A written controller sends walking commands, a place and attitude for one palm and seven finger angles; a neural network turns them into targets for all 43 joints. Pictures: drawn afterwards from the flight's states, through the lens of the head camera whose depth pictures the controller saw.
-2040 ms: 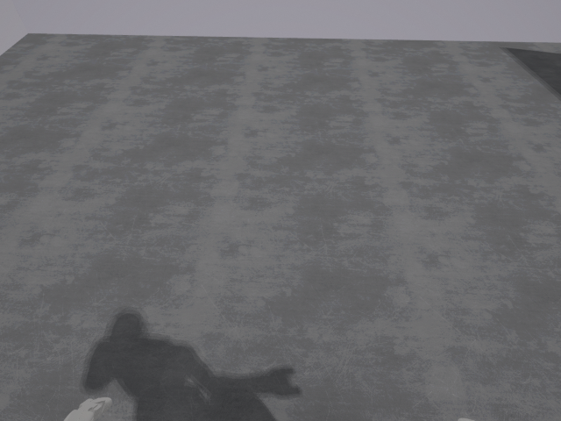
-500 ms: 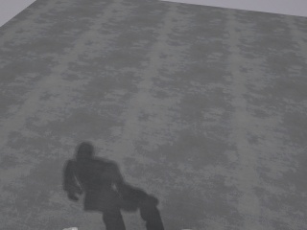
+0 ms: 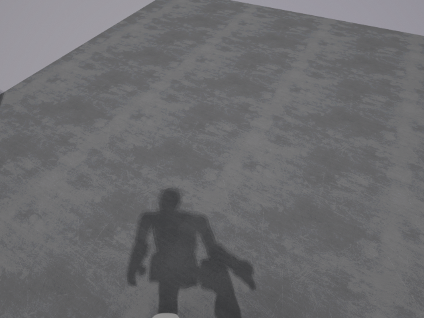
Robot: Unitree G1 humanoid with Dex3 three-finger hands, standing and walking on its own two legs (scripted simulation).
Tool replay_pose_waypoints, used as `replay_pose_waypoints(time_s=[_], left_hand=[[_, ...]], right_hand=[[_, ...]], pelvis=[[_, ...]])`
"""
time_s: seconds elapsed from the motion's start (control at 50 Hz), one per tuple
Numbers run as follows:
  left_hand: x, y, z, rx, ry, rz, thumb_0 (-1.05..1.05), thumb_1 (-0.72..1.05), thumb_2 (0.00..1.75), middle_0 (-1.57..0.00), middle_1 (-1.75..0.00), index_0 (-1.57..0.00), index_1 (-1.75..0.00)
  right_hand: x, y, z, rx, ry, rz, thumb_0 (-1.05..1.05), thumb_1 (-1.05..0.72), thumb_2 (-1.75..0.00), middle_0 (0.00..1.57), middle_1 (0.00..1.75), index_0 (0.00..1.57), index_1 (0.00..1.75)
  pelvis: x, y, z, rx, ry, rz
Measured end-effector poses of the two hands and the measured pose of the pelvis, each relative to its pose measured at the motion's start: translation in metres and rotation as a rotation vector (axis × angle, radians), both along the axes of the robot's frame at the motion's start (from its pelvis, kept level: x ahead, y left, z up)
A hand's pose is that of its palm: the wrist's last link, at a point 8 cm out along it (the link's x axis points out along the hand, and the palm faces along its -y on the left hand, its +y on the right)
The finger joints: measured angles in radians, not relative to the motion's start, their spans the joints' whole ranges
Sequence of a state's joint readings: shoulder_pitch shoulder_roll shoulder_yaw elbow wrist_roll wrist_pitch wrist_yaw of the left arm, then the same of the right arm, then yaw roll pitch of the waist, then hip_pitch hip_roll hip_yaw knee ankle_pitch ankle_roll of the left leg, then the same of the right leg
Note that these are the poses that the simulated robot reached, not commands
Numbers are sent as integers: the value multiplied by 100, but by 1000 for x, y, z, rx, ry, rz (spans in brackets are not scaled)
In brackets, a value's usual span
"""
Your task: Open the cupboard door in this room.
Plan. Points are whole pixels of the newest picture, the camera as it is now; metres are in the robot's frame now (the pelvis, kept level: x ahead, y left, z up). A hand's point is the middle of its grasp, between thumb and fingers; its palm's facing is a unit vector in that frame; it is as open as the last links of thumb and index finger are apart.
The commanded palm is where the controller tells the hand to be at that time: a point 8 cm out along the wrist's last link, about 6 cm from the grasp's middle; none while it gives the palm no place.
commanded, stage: turn or walk to find it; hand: left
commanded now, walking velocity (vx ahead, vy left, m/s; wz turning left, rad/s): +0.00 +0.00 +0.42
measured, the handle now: out of the picture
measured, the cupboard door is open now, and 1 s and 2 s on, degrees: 0 0 0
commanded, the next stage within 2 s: stand and wait in 1.18 s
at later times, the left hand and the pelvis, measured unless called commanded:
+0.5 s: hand out of the picture +0.03 +0.23 -0.15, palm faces +0.21 -0.94 -0.28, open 7.4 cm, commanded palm none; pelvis -0.03 +0.01 -0.01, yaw +9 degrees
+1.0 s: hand out of the picture -0.14 +0.23 -0.20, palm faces +0.45 -0.87 -0.20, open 7.4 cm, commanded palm none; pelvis -0.08 +0.03 -0.01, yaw +23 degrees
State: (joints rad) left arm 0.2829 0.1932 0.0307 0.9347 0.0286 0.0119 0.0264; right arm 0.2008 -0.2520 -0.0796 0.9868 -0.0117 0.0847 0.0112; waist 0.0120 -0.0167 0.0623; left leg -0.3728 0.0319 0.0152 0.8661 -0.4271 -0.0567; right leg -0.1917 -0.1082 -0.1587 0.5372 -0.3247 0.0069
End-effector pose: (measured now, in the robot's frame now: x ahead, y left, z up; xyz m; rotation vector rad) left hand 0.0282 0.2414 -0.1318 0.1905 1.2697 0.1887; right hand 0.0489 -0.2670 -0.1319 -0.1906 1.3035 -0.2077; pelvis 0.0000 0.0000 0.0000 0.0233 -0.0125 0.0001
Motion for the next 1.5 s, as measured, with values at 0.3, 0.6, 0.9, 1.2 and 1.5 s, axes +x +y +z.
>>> replay_pose_waypoints(time_s=[0.3,0.6,0.9,1.2,1.5], left_hand=[[-41,57,-7,-5,28,145,1,91,90,-20,-30,-19,-30],[-36,9,21,64,-159,187,0,90,90,-20,-30,-20,-30],[-146,4,-13,-30,-33,386,1,90,90,-20,-30,-20,-30],[-214,55,-9,-29,10,516,1,91,90,-20,-30,-19,-30],[-188,17,4,19,-74,500,0,91,90,-20,-30,-19,-30]], right_hand=[[51,73,17,10,-149,170,0,-90,-90,20,30,21,30],[7,23,-19,69,-20,194,0,-90,-90,20,30,21,30],[11,46,0,-15,36,367,0,-91,-90,20,30,20,30],[22,133,23,8,-110,514,0,-90,-90,20,30,21,30],[-17,94,-12,69,7,488,0,-90,-90,20,30,21,30]], pelvis=[[-15,34,3,-37,-10,93],[-37,-6,-3,-1,-26,226],[-67,10,-4,-23,-20,381],[-100,47,7,-57,-12,474],[-101,17,0,4,-8,518]])
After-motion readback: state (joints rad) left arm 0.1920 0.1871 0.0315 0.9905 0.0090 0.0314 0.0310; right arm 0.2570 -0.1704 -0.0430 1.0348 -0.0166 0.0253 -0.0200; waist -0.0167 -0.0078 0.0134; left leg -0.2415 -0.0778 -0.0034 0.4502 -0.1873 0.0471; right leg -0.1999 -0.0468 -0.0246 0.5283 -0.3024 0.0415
